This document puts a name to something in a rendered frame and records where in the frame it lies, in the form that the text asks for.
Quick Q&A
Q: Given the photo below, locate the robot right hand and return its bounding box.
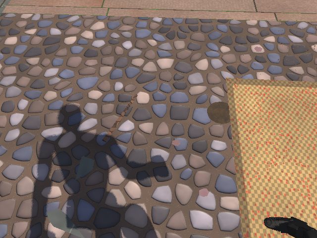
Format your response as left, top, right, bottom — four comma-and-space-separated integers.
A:
264, 216, 317, 238

